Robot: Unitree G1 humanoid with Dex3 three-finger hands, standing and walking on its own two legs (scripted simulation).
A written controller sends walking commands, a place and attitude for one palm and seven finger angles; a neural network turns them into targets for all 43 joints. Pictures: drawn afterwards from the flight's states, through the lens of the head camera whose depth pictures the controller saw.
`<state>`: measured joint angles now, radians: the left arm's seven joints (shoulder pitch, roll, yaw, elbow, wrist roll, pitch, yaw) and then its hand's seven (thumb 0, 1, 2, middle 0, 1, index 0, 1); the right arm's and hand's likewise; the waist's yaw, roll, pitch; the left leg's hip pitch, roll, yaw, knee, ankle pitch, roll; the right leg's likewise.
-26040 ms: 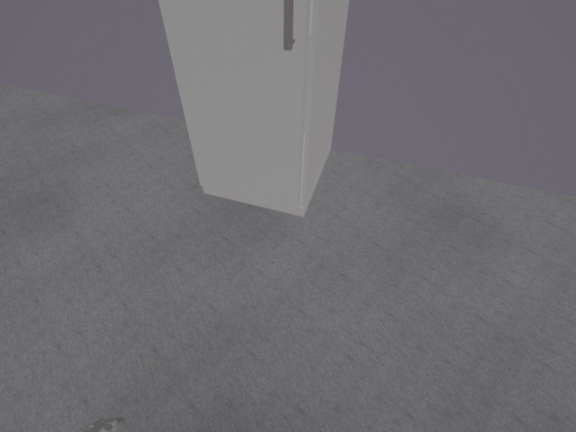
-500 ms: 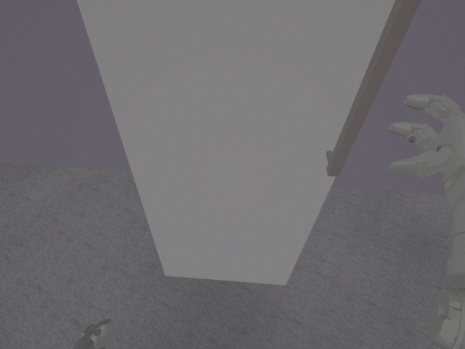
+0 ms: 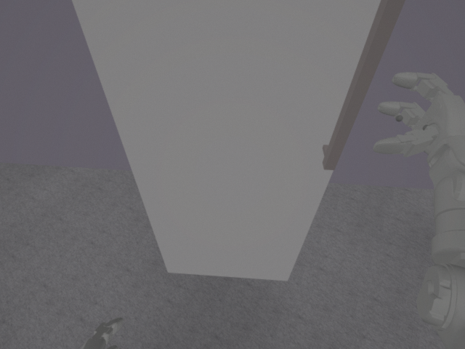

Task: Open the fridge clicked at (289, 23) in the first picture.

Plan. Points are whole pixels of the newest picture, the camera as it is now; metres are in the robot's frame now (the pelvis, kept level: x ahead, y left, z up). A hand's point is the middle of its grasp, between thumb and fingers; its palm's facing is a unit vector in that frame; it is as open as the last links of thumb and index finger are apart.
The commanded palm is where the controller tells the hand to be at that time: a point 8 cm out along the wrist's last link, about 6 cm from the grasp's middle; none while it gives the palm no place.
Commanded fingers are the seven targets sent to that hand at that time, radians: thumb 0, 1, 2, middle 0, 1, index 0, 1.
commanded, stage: move the hooked fingers beside the handle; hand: right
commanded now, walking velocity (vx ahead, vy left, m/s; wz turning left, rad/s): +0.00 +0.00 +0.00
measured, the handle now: (353, 88) +0.50 -0.15 +0.23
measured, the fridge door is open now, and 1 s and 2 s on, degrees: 0 0 0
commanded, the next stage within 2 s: none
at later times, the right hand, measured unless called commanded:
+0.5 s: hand (400, 118) +0.43 -0.21 +0.22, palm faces +0.02 +1.00 -0.01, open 14.0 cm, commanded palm +0.40 -0.26 +0.21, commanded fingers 0.00 0.50 -0.30 0.30 1.20 0.30 1.20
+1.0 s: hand (394, 115) +0.44 -0.20 +0.22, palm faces -0.01 +1.00 +0.03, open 14.0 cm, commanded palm +0.41 -0.26 +0.21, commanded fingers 0.00 0.50 -0.30 0.30 1.20 0.30 1.20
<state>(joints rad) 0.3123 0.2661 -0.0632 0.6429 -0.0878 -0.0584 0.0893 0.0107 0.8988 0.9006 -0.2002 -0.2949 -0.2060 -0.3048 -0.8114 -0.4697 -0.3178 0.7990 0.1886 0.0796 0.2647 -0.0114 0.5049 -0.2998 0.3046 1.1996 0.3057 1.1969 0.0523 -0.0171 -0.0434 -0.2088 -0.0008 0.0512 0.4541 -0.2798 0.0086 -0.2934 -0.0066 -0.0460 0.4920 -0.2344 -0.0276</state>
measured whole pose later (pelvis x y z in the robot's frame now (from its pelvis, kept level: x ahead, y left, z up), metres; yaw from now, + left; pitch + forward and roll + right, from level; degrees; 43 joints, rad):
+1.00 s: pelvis +0.00 +0.01 +0.00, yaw +0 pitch +3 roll +0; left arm 0.32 0.29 -0.05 0.64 -0.09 -0.04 0.09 0.01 0.90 0.90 -0.20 -0.29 -0.21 -0.30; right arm -0.83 -0.49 -0.32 0.86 0.21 0.14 0.31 -0.01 0.50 -0.30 0.30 1.20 0.31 1.20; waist 0.06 -0.04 -0.08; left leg -0.22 -0.01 0.05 0.46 -0.29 0.02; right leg -0.30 -0.01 -0.04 0.50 -0.24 -0.02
